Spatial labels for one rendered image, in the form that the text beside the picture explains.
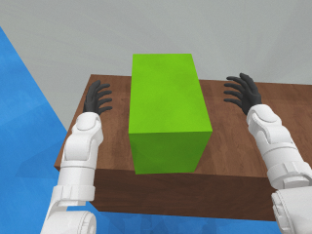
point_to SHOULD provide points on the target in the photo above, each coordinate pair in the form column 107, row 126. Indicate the robot left upper arm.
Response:
column 71, row 222

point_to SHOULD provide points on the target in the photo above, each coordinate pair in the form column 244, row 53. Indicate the right robot forearm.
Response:
column 286, row 168

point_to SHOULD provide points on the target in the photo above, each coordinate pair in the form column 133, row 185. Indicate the right robot hand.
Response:
column 248, row 96

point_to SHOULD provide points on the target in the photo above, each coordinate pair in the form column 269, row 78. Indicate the carton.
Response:
column 169, row 124

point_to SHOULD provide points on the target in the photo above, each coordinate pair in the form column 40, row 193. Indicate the left robot hand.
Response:
column 93, row 101

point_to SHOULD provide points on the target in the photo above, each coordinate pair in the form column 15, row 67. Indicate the robot right upper arm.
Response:
column 292, row 209

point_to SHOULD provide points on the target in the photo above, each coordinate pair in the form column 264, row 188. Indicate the left robot forearm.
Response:
column 78, row 163

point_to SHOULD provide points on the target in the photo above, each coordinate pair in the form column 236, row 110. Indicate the pedestal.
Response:
column 230, row 180

